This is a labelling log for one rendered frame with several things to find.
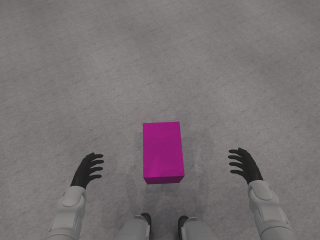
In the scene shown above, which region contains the robot left hand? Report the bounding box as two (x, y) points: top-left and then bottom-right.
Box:
(70, 152), (104, 189)

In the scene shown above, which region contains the right robot thigh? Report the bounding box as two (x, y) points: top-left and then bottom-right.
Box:
(181, 220), (219, 240)

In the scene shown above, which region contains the robot right hand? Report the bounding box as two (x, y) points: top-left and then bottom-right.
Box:
(228, 147), (263, 185)

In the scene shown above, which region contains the right robot forearm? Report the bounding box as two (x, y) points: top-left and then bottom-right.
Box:
(247, 180), (298, 240)

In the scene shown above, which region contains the carton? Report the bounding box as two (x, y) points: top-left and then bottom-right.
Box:
(143, 121), (185, 185)

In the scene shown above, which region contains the left robot forearm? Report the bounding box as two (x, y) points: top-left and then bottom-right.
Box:
(43, 186), (87, 240)

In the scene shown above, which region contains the robot left foot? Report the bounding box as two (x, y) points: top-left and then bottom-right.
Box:
(141, 213), (152, 235)

